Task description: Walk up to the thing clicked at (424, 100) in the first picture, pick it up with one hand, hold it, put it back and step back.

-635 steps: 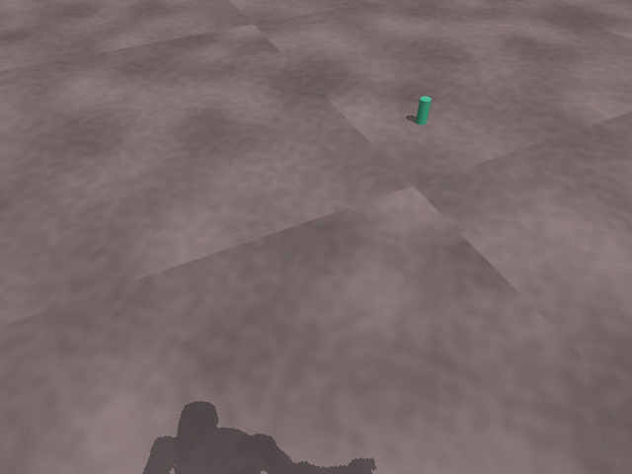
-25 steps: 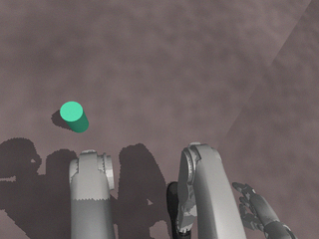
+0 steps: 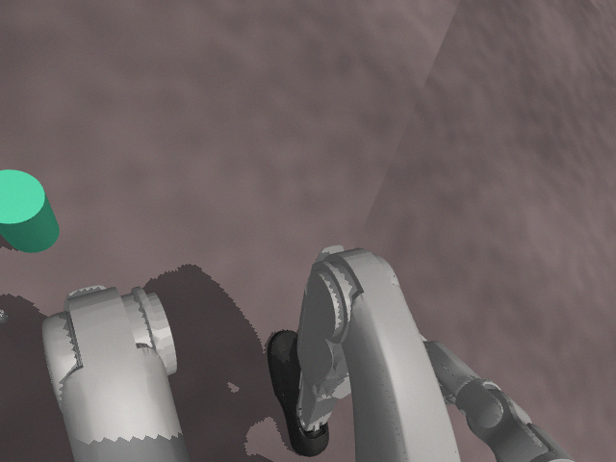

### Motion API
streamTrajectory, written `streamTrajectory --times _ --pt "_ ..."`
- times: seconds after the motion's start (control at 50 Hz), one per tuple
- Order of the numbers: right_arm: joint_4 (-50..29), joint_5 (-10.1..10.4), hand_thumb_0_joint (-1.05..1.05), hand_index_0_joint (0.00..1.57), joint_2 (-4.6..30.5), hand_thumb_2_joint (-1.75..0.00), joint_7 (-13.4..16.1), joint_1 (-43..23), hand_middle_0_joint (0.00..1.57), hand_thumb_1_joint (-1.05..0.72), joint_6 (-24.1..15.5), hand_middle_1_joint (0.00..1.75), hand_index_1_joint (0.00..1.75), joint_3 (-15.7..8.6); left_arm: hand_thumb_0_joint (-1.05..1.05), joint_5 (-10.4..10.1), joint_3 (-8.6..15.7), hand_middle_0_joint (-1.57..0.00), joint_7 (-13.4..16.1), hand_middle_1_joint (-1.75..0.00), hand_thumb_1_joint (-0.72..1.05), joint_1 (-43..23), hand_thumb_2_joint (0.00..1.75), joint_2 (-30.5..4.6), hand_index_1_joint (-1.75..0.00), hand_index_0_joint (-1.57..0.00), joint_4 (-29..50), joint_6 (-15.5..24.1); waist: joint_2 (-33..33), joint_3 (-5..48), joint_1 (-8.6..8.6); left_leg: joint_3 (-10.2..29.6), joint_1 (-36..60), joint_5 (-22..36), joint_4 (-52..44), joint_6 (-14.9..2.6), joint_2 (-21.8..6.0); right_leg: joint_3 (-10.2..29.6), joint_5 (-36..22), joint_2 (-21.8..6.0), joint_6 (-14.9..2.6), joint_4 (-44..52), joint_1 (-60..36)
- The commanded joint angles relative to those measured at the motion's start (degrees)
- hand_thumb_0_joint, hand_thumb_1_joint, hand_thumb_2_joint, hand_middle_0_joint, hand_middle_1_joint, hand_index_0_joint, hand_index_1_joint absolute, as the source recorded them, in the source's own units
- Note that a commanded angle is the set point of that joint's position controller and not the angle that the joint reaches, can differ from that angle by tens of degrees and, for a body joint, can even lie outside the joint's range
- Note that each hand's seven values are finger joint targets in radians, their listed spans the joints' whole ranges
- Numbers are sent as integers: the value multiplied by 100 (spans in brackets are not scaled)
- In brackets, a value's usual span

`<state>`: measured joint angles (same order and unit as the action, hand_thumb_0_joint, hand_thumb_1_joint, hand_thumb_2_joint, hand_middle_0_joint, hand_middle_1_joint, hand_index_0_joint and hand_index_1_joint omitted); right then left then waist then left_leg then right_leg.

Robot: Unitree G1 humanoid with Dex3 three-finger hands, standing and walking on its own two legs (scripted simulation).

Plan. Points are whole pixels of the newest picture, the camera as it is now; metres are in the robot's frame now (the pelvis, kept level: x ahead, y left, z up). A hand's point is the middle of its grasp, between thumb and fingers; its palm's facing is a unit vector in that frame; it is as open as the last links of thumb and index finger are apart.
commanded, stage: close in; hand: left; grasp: from the side
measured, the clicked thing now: (23, 216) +0.44 +0.26 -0.21
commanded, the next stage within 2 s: rest palm in 0.44 s
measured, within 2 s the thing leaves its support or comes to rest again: leaves its support in 1.72 s
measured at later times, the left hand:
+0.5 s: hand (10, 234) +0.41 +0.27 -0.17, palm faces +0.22 -0.98 +0.01, open 17.4 cm
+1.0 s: hand (24, 222) +0.43 +0.26 -0.18, palm faces +0.25 -0.97 -0.02, open 11.4 cm
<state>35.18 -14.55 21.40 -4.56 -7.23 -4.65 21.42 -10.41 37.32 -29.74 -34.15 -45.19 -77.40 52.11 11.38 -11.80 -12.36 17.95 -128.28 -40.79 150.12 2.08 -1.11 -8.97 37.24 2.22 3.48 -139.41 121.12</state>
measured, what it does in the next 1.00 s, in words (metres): stands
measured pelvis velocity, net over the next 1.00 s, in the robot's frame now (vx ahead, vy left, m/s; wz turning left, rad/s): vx -0.01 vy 0.01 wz -0.06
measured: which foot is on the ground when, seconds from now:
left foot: down 0.00-1.00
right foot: down 0.00-1.00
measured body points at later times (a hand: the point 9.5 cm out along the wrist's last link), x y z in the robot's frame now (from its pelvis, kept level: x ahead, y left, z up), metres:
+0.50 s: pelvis -0.01 +0.01 -0.01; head +0.21 +0.18 +0.34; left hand +0.39 +0.32 -0.17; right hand +0.15 -0.24 -0.04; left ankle +0.08 +0.13 -0.25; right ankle +0.13 -0.13 -0.25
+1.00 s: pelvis -0.01 +0.01 -0.01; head +0.23 +0.19 +0.33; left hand +0.41 +0.31 -0.18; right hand +0.15 -0.24 -0.04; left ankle +0.08 +0.13 -0.25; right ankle +0.13 -0.13 -0.25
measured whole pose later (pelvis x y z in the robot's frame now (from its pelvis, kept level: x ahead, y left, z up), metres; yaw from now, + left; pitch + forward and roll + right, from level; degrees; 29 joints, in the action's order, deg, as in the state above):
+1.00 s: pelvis -0.01 +0.01 -0.01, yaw -4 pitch +11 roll -18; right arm 32.3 -22.0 21.3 -9.1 -11.2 0.9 29.9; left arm -2.6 26.7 -0.2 -36.7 -47.1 -85.1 66.3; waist 15.7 -18.3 -15.1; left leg 23.9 -126.6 -41.1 153.8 1.7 -0.7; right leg -13.2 35.3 4.2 4.8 -138.2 117.4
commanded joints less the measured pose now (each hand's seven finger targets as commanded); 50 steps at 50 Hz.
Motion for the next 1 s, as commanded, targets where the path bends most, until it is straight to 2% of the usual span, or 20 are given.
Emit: streamTrajectory --times 0.0,0.02,0.04,0.06,0.08,0.1,0.16,0.24,0.32,0.34,0.4,0.44,0.52,0.56,0.58,0.62,0.64,0.72,0.82,0.98 --pt "-256 -183 0 20 1959 -91 43 172 20 -95 57 30 30 -498 0 -105 292 -7 556 -8 -60 -1006 1 -1604 -8 -7 699 796 -2736 3552 -202 -654 2483 920 -1689 -79 -265 -709 -995 164 -431 1013 -1698" --pt "-376 -185 0 20 1923 -91 15 24 20 -94 68 30 30 -430 0 -83 -74 -7 637 -8 -58 -1201 2 -1214 -7 -6 757 865 -2789 3377 -305 -622 2470 857 -1760 -47 -260 -757 -931 154 -435 990 -1601" --pt "-306 -228 0 20 1971 -91 -8 89 20 -94 94 30 30 -439 0 -16 115 -7 781 -8 -57 -1126 2 -1395 -7 -6 693 914 -2895 3330 -288 -589 2530 848 -1790 -30 -281 -799 -930 165 -436 966 -1594" --pt "-323 -251 0 20 2010 -91 -21 34 20 -94 131 30 30 -444 0 32 83 -6 897 -7 -55 -1041 3 -1349 -7 -6 561 949 -2870 3209 -293 -561 2508 785 -1817 -11 -276 -839 -864 167 -439 939 -1483" --pt "-347 -298 0 20 1998 -91 -51 31 20 -94 152 30 30 -403 0 69 -78 -6 979 -7 -53 -1019 4 -1179 -7 -6 507 986 -2879 3181 -363 -545 2515 813 -1792 -9 -281 -853 -918 174 -433 943 -1547" --pt "-317 -337 0 20 2036 -91 -64 63 20 -94 198 30 30 -414 0 115 -45 -6 1072 -6 -53 -982 3 -1237 -6 -5 470 1029 -2878 3168 -375 -527 2516 812 -1783 -1 -283 -868 -945 182 -435 926 -1534" --pt "-342 -406 0 20 2045 -91 -118 14 20 -94 272 30 30 -340 0 166 -352 -6 1248 -5 -50 -1125 3 -1000 -5 -5 515 1160 -2828 3059 -544 -456 2487 856 -1763 0 -272 -923 -1039 189 -410 926 -1563" --pt "-339 -471 0 20 2051 -91 -170 -36 20 -93 318 30 30 -262 0 252 -633 -5 1478 -5 -50 -1136 4 -926 -5 -5 373 1253 -2677 2867 -641 -429 2302 603 -1692 -47 -253 -939 -924 228 -375 1005 -1581" --pt "-387 -518 0 20 2068 -90 -210 -67 20 -92 353 30 30 -173 0 214 -645 -5 1761 -6 -52 -1238 5 -938 -5 -5 307 1399 -2491 2794 -690 -384 2184 332 -1653 -82 -233 -990 -757 262 -346 1053 -1607" --pt "-386 -523 0 20 2083 -90 -208 -118 20 -92 359 30 30 -175 0 237 -728 -5 1809 -6 -51 -1248 6 -868 -6 -5 278 1438 -2496 2714 -681 -356 2203 288 -1679 -66 -237 -996 -724 256 -351 1032 -1505" --pt "-388 -583 0 20 2083 -90 -228 -119 20 -92 404 30 30 -105 0 304 -731 -5 1976 -7 -49 -1178 8 -884 -6 -5 178 1547 -2614 2786 -693 -270 2391 524 -1693 -17 -253 -1050 -920 272 -350 950 -1589" --pt "-394 -610 0 20 2094 -90 -238 -142 20 -92 429 30 30 -62 0 389 -807 -5 2103 -7 -46 -1276 10 -892 -7 -4 75 1606 -2679 2547 -767 -231 2281 488 -1723 -9 -254 -1074 -896 271 -354 928 -1530" --pt "-428 -671 0 20 2093 -91 -262 -188 20 -92 479 30 30 -10 0 459 -786 -4 2345 -6 -46 -1230 11 -938 -6 -3 76 1699 -2641 2520 -773 -241 2246 473 -1679 -24 -251 -1098 -922 292 -328 983 -1654" --pt "-430 -694 0 20 2094 -91 -286 -179 20 -90 502 30 30 17 0 512 -768 -10 2462 -7 -35 -1104 16 -971 -9 -8 42 1727 -2695 2624 -709 -189 2369 604 -1691 4 -273 -1119 -1012 309 -341 929 -1698" --pt "-436 -709 0 20 2094 -91 -293 -200 20 -90 519 30 30 31 0 552 -806 -11 2501 -8 -31 -1173 17 -978 -10 -9 24 1751 -2734 2588 -775 -180 2337 584 -1694 3 -267 -1141 -994 309 -338 939 -1686" --pt "-448 -716 0 20 2071 -91 -290 -218 20 -90 537 30 30 50 0 587 -859 -13 2583 -11 -27 -1077 20 -935 -12 -11 -7 1743 -2601 2554 -773 -210 2282 557 -1646 -23 -270 -1128 -1006 327 -328 989 -1720" --pt "-422 -725 0 20 2083 -90 -302 -219 20 -90 538 30 30 56 0 597 -901 -21 2620 -18 -20 -1217 24 -962 -19 -19 34 1784 -2649 2545 -835 -219 2258 488 -1621 -29 -264 -1130 -975 333 -322 1002 -1702" --pt "-415 -744 0 20 2124 -90 -314 -225 20 -89 533 30 30 71 0 576 -861 -33 2775 -30 -2 -1292 37 -967 -31 -31 85 1851 -2649 2583 -899 -128 2355 603 -1628 -13 -283 -1189 -1099 340 -307 967 -1731" --pt "-336 -774 0 20 2084 -90 -324 -203 20 -88 581 30 30 102 0 719 -1068 -42 2880 -40 18 -1347 48 -931 -40 -40 49 1840 -2744 2522 -946 -129 2413 709 -1614 1 -295 -1187 -1212 356 -315 973 -1745" --pt "-366 -779 0 20 2083 -89 -346 -219 20 -88 639 30 30 156 0 733 -1017 -63 3046 -59 43 -1359 66 -1015 -59 -61 -78 1820 -2671 2509 -961 -81 2350 724 -1610 -10 -297 -1226 -1229 381 -310 998 -1804"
